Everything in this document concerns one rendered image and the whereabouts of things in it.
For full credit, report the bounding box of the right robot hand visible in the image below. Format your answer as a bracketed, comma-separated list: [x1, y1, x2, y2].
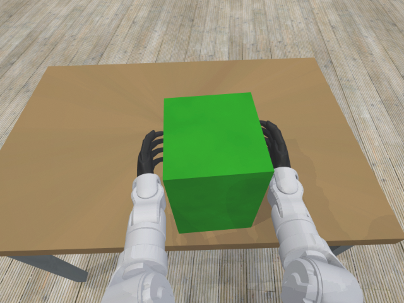
[259, 120, 291, 169]

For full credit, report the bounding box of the left robot upper arm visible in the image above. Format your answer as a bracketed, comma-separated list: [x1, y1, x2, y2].
[101, 271, 175, 303]

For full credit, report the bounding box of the carton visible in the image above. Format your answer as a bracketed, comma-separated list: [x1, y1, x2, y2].
[163, 92, 274, 234]

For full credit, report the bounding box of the right robot forearm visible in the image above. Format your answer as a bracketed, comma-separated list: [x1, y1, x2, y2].
[267, 167, 364, 301]

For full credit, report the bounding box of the right robot upper arm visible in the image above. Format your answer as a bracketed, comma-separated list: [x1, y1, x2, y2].
[281, 257, 364, 303]

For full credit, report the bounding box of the left robot hand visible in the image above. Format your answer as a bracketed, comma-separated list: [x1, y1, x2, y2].
[137, 130, 163, 177]

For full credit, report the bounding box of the table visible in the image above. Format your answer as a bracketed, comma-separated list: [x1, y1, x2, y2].
[0, 57, 404, 282]

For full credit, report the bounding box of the left robot forearm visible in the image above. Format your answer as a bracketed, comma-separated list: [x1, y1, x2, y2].
[106, 173, 168, 290]

